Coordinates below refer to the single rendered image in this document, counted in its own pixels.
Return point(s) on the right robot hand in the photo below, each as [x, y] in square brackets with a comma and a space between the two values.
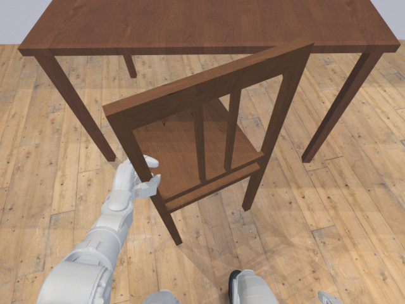
[326, 298]

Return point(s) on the robot left upper arm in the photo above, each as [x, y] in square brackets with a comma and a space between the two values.
[78, 283]

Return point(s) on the robot left forearm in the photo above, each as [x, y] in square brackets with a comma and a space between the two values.
[103, 242]

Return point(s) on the left robot hand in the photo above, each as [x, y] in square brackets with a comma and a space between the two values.
[126, 178]

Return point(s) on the chair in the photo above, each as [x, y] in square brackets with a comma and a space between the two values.
[196, 140]

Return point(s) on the table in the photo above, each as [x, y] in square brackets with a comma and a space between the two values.
[176, 27]

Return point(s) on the right robot shin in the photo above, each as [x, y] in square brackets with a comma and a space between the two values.
[246, 272]

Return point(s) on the robot left thigh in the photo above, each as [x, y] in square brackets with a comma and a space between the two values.
[161, 297]

